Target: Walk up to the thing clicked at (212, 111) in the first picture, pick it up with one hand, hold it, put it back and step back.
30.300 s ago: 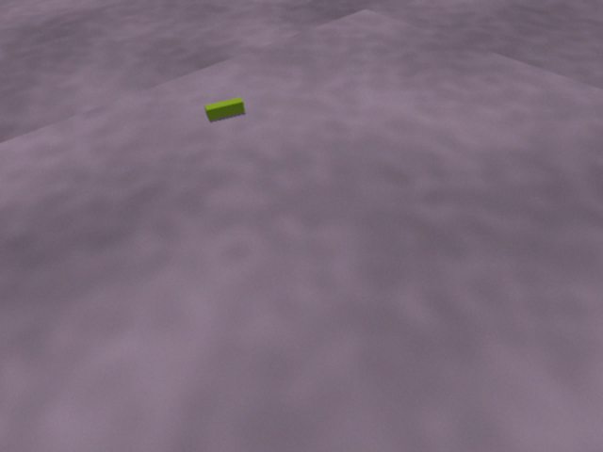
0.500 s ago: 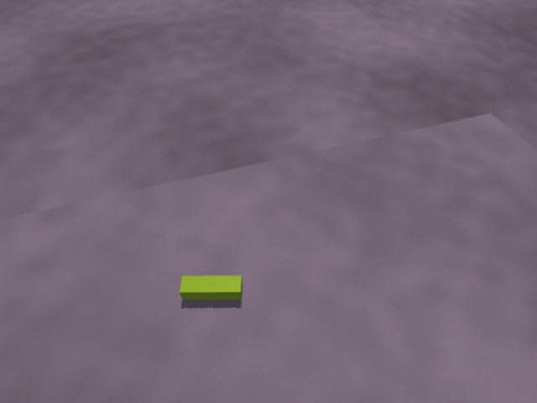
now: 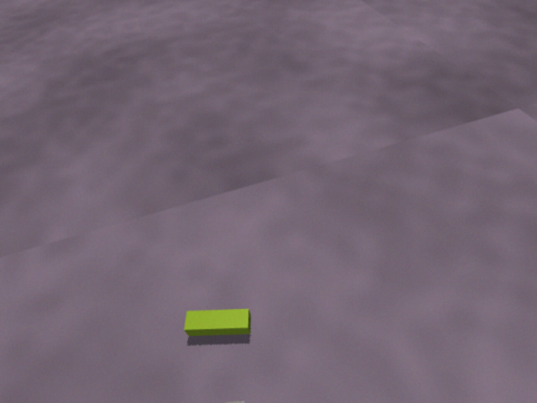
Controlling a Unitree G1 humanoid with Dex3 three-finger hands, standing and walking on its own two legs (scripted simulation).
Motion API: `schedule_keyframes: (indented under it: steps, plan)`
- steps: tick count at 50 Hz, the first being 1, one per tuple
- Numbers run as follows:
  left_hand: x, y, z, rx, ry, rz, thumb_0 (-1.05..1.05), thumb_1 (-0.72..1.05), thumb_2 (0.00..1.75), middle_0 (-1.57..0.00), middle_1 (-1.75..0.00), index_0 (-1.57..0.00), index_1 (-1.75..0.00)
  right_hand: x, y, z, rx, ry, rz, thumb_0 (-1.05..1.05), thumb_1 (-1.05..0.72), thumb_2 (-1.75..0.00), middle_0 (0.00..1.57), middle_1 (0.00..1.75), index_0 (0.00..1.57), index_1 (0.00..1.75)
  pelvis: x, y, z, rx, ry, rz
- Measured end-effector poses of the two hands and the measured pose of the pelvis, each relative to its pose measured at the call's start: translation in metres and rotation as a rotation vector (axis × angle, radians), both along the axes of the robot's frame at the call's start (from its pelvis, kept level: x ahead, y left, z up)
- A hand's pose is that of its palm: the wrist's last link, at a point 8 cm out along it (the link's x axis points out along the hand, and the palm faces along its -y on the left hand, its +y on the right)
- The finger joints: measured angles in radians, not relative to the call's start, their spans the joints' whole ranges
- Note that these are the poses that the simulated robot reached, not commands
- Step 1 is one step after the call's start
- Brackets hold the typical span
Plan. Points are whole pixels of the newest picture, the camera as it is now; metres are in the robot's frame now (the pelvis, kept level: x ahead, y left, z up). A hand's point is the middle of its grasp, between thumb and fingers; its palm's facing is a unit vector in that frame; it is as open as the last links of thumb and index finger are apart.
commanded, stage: walk up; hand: left
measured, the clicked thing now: (218, 322) +0.51 +0.27 -0.73
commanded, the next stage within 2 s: stand in 1.38 s
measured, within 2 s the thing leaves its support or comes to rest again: neither
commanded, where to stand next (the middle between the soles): +0.10 +0.02 m, yaw -1 degrees
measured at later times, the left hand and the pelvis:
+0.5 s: hand out of the picture +0.12 +0.26 -0.14, palm faces +0.00 -0.94 -0.33, open 7.4 cm; pelvis +0.05 +0.01 +0.01, yaw +0 degrees
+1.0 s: hand out of the picture +0.13 +0.25 -0.14, palm faces -0.02 -0.95 -0.32, open 7.4 cm; pelvis +0.05 +0.01 +0.02, yaw +0 degrees
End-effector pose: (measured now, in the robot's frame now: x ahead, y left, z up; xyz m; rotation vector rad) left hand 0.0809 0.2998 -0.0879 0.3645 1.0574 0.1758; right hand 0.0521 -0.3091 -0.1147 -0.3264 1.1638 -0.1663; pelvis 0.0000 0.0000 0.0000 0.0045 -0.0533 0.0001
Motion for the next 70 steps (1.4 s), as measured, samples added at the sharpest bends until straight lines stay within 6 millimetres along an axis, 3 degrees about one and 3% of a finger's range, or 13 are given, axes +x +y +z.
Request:
schedule_keyframes:
  steps: [6, 12, 21, 27, 37, 53, 70]
  plan:
    - [0.01, 0.017, -0.025, -0.016, 0.051, 0.042, 0.0, 0.9, 0.9, -0.21, -0.3, -0.2, -0.3, 0.019, 0.005, 0.002, -0.059, 0.004, -0.006, 0.0, -0.91, -0.9, 0.2, 0.3, 0.2, 0.3, 0.018, 0.01, -0.011, 0.002, -0.004, -0.002]
    - [0.014, 0.015, -0.036, -0.042, 0.117, 0.065, 0.0, 0.9, 0.9, -0.21, -0.3, -0.2, -0.3, 0.044, 0.013, 0.008, -0.047, 0.0, -0.005, 0.01, -0.91, -0.89, 0.2, 0.3, 0.2, 0.3, 0.032, 0.009, -0.006, -0.012, 0.001, -0.006]
    - [0.02, 0.006, -0.026, -0.047, 0.161, 0.088, 0.0, 0.9, 0.9, -0.21, -0.3, -0.2, -0.3, 0.096, 0.023, 0.012, 0.003, -0.047, 0.021, 0.01, -0.91, -0.89, 0.2, 0.3, 0.2, 0.3, 0.046, 0.006, 0.006, -0.011, 0.006, -0.002]
    - [0.033, 0.005, -0.016, -0.038, 0.144, 0.095, 0.0, 0.9, 0.9, -0.21, -0.3, -0.2, -0.3, 0.114, 0.025, 0.014, 0.02, -0.066, 0.017, 0.0, -0.91, -0.89, 0.2, 0.3, 0.2, 0.3, 0.049, 0.005, 0.012, -0.01, 0.003, 0.0]
    - [0.048, 0.002, -0.011, -0.04, 0.13, 0.087, 0.0, 0.9, 0.9, -0.21, -0.3, -0.2, -0.3, 0.1, 0.021, 0.015, 0.014, -0.011, -0.01, 0.0, -0.91, -0.89, 0.2, 0.3, 0.2, 0.3, 0.05, 0.005, 0.017, -0.009, 0.007, -0.002]
    - [0.042, 0.0, -0.017, -0.055, 0.181, 0.079, 0.0, 0.9, 0.9, -0.21, -0.3, -0.2, -0.3, 0.053, 0.016, 0.012, -0.001, 0.098, -0.069, 0.01, -0.91, -0.9, 0.2, 0.3, 0.2, 0.3, 0.05, 0.007, 0.019, -0.007, 0.016, -0.006]
    - [0.042, 0.001, -0.014, -0.047, 0.176, 0.089, 0.0, 0.9, 0.9, -0.21, -0.3, -0.2, -0.3, 0.067, 0.02, 0.01, 0.012, 0.067, -0.052, 0.0, -0.91, -0.89, 0.2, 0.3, 0.2, 0.3, 0.053, 0.006, 0.019, -0.005, 0.02, -0.002]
